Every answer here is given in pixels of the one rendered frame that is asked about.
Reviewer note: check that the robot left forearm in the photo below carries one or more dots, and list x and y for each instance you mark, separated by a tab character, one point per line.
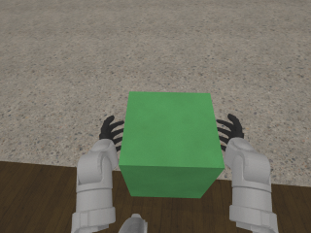
94	198

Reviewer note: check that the robot right hand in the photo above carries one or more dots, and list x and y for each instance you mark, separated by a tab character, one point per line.
236	130

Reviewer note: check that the robot left hand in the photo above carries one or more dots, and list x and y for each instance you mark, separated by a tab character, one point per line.
106	131

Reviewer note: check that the robot left shin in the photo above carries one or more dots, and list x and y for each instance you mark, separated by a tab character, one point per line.
136	215

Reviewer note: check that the carton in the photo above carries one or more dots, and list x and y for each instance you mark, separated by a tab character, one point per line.
170	144

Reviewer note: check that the robot right forearm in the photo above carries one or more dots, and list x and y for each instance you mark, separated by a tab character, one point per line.
251	207

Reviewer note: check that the left robot thigh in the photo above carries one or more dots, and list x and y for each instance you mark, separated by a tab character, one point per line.
134	225

